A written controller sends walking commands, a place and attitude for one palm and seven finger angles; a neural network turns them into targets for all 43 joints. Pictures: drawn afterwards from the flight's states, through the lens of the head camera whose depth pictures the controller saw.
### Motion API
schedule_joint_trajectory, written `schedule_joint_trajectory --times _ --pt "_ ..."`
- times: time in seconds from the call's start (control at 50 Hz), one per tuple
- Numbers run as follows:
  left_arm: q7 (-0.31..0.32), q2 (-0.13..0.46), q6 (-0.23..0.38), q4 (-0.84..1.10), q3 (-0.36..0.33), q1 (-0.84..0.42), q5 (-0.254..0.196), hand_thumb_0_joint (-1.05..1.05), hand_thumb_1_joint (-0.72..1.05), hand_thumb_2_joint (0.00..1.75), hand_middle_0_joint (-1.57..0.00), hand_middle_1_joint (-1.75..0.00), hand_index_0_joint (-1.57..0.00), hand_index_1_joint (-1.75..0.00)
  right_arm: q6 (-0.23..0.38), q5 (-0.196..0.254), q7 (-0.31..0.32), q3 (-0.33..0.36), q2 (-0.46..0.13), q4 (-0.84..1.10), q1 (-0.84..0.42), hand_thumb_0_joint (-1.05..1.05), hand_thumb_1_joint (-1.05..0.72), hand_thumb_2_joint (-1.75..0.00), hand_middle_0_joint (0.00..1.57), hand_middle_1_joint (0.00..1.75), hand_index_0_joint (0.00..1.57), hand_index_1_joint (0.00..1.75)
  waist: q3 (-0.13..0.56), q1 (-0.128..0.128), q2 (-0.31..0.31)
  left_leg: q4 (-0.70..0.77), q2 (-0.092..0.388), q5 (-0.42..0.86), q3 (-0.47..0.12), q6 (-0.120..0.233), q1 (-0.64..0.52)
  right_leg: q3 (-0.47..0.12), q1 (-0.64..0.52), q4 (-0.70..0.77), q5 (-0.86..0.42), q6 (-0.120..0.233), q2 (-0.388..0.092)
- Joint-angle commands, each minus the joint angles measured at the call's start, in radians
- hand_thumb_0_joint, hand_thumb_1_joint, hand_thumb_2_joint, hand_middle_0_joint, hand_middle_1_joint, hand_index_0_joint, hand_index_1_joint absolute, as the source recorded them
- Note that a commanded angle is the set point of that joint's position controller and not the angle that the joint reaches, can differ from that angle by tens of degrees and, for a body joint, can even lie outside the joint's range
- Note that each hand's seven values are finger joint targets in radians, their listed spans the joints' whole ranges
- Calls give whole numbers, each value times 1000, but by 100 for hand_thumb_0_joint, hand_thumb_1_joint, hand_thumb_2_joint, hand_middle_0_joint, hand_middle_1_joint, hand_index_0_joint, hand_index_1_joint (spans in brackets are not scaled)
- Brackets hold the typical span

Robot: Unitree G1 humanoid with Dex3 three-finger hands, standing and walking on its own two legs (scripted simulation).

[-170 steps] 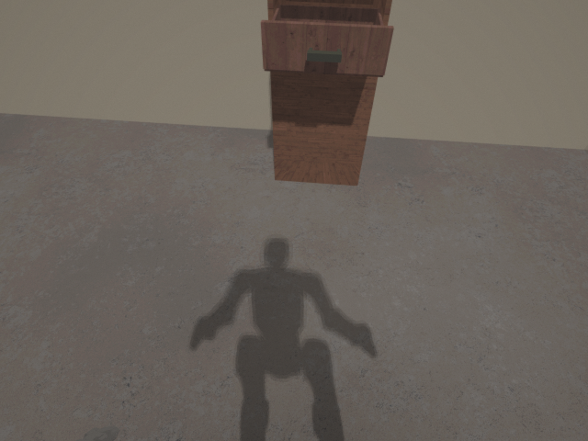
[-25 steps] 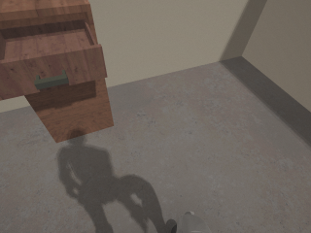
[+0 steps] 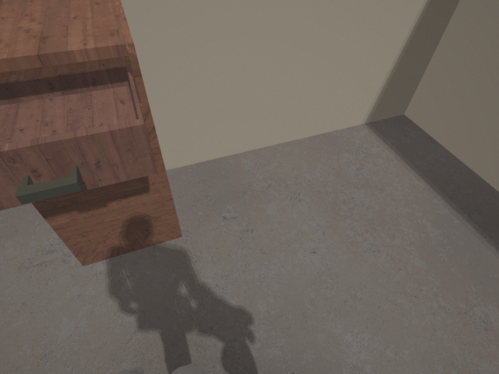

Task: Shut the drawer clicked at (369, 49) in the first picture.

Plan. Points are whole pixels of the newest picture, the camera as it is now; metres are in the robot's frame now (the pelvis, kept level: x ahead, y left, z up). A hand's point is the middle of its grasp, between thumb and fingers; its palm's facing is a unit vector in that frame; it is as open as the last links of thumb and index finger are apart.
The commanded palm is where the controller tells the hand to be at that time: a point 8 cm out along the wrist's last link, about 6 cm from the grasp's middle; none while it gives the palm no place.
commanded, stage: turn to face it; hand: left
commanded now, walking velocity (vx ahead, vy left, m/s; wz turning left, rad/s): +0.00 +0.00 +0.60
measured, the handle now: (50, 182) +0.44 +0.40 +0.04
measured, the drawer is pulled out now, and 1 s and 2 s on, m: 0.30 0.30 0.30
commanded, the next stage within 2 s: take the last steps up to it in 0.60 s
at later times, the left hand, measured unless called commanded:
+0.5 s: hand out of the picture +0.05 +0.23 -0.16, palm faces +0.28 -0.92 -0.28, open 7.4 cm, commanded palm none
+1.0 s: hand out of the picture -0.08 +0.11 -0.15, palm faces +0.49 -0.84 -0.24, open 7.3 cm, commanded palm none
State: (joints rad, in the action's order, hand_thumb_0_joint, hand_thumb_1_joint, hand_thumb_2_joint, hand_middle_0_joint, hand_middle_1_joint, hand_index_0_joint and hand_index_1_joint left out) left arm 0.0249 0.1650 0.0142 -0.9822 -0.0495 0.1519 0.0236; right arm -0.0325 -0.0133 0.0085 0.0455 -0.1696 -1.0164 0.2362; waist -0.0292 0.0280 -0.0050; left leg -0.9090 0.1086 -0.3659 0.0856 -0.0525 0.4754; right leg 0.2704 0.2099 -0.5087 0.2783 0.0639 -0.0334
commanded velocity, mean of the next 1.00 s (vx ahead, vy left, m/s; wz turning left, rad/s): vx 0.10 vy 0.02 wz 0.29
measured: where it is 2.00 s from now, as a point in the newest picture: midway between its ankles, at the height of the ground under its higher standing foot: outside the picture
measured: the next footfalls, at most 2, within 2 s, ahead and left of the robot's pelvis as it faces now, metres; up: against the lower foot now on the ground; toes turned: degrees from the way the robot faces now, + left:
left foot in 0.10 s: +0.09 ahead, +0.12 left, +0.00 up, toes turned +12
right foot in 0.58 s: +0.10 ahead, -0.12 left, +0.00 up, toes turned +12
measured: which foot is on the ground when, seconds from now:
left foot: up 0.00-0.08, down 0.10-0.58, up 0.60-1.00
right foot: down 0.00-0.10, up 0.12-0.56, down 0.58-1.00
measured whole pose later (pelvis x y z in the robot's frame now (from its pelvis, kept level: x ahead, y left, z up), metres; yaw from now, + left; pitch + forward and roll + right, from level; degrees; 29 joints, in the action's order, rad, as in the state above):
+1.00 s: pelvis +0.03 -0.04 +0.02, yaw +23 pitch -1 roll +1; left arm 0.02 0.14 0.04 -1.04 -0.04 0.41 0.03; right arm -0.06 -0.03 -0.03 0.07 -0.23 -1.04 0.22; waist 0.00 -0.05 -0.03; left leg -0.94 0.08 -0.30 0.02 -0.05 0.41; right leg 0.19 0.15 -0.37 0.22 0.03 -0.07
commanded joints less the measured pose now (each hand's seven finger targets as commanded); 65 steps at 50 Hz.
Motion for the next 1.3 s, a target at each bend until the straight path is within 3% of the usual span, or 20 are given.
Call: schedule_joint_trajectory --times 0.0,0.06,0.08,0.1,0.16,0.24,0.4,0.52,0.54,0.56,0.58,0.6,0.7,0.78,0.98,1.12,1.14,1.18,1.2,1.28 --pt "6 174 -4 46 -45 88 4 0 90 90 -20 -30 -20 -30 16 -5 -16 8 -47 83 3 0 -90 -90 20 30 20 30 12 -44 120 160 -9 -16 28 12 -65 -147 -43 104 -390 70 -328" --pt "1 172 -18 63 -50 84 -12 0 90 90 -20 -30 -20 -30 19 -13 -16 30 -116 78 106 0 -90 -90 20 30 20 30 69 17 -30 404 4 262 -30 54 -295 -61 64 -153 -262 -27 -259" --pt "-5 118 -23 97 -43 84 -21 0 90 90 -20 -30 -20 -30 28 -20 -11 51 -222 87 160 0 -90 -90 20 30 20 30 80 36 -336 522 233 573 -381 176 -390 -20 266 -387 134 -117 -116" --pt "-2 110 -27 143 -30 22 -14 0 90 90 -20 -30 -20 -30 25 -14 -2 56 -266 79 189 0 -90 -90 20 30 20 30 79 55 -329 577 358 775 -530 301 -391 -137 364 -580 435 -137 -54" --pt "-5 126 -35 122 -47 -7 -4 0 90 90 -20 -30 -20 -30 30 -12 13 47 -220 114 52 0 -90 -90 20 30 20 30 52 10 -186 597 231 410 -406 250 -299 -256 394 -688 229 -123 -79" --pt "-10 121 -42 79 -45 77 -7 0 90 90 -20 -30 -20 -30 40 -5 14 41 -205 134 1 0 -90 -90 20 30 20 30 109 -21 -102 588 135 462 -258 204 -334 -255 334 -633 90 -145 -65" --pt "-3 117 -48 105 -36 32 -9 0 90 90 -20 -30 -20 -30 21 -10 8 55 -215 121 30 0 -90 -90 20 30 20 30 84 12 -146 590 127 408 -325 233 -359 -243 275 -387 156 -152 -30" --pt "6 118 -28 79 -33 161 -16 0 90 90 -20 -30 -20 -30 9 -6 1 58 -210 139 -48 0 -90 -90 20 30 20 30 90 -52 -130 496 79 342 -337 183 -173 -226 -32 0 -21 -124 7" --pt "10 148 -17 73 -36 191 -10 0 90 90 -20 -30 -20 -30 8 2 -3 54 -182 141 -49 0 -90 -90 20 30 20 30 98 -66 -47 416 19 246 -289 130 -103 -268 -129 148 -89 -116 -42" --pt "17 234 -5 77 -49 194 6 0 90 90 -20 -30 -20 -30 7 11 -8 45 -106 154 -26 0 -90 -90 20 30 20 30 84 -61 233 212 -116 -6 -146 48 66 -524 -204 263 -81 -40 -279" --pt "15 296 -9 105 -55 164 4 0 90 90 -20 -30 -20 -30 0 2 -5 48 -116 175 -44 0 -90 -90 20 30 20 30 54 -63 315 5 -153 -205 -122 24 81 -649 -66 281 -184 61 -447" --pt "15 274 -14 120 -49 129 1 0 90 90 -20 -30 -20 -30 -9 -5 -7 57 -138 169 -48 0 -90 -90 20 30 20 30 40 -54 199 -136 -129 -188 -164 34 48 -579 40 279 -105 99 -429" --pt "8 151 8 112 -23 92 -7 0 90 90 -20 -30 -20 -30 -17 -11 -18 50 -115 79 15 0 -90 -90 20 30 20 30 -29 -12 164 -272 -91 47 -125 2 81 -335 -9 240 -209 14 -232" --pt "5 148 27 52 -24 235 -6 0 90 90 -20 -30 -20 -30 -7 -19 -27 47 -123 79 -42 0 -90 -90 20 30 20 30 -15 -71 127 -225 -58 82 -110 -8 142 -389 -146 304 4 21 -270" --pt "-6 158 46 -50 -24 342 12 0 90 90 -20 -30 -20 -30 21 -11 -41 24 -84 85 -137 0 -90 -90 20 30 20 30 -58 -104 151 92 -22 7 -38 21 72 -417 -139 399 208 80 -319" --pt "-16 160 27 -101 -27 292 1 0 90 90 -20 -30 -20 -30 54 -5 -30 8 -58 25 16 0 -90 -90 20 30 20 30 -29 -29 130 459 -91 89 75 51 -375 -252 114 269 258 25 -216" --pt "-19 127 23 -103 -20 286 0 0 90 90 -20 -30 -20 -30 63 -2 -18 17 -94 1 92 0 -90 -90 20 30 20 30 -14 7 27 509 -60 41 31 53 -510 -214 208 157 254 -3 -177" --pt "-25 41 17 -43 1 236 2 0 90 90 -20 -30 -20 -30 66 -9 1 53 -255 -36 279 0 -90 -90 20 30 20 30 -22 77 -327 767 292 -305 -478 180 -575 -102 472 -350 300 -71 -22" --pt "-21 54 19 -20 -4 174 6 0 90 90 -20 -30 -20 -30 61 -10 8 50 -250 -32 270 0 -90 -90 20 30 20 30 -88 75 -204 804 327 -314 -503 221 -497 -187 522 -472 268 -56 -54" --pt "-39 41 14 -85 -14 226 9 0 90 90 -20 -30 -20 -30 93 -1 17 4 -76 -11 111 0 -90 -90 20 30 20 30 -127 -27 -87 793 173 52 -233 185 -337 -237 423 -605 -10 -61 -104"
